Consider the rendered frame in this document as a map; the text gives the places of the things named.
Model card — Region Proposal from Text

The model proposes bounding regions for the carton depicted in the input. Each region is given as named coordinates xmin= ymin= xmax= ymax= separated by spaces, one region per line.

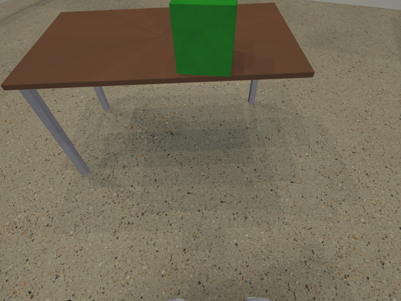
xmin=169 ymin=0 xmax=237 ymax=77

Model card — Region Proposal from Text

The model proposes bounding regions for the table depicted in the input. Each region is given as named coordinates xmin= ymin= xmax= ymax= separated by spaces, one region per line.
xmin=1 ymin=3 xmax=315 ymax=175

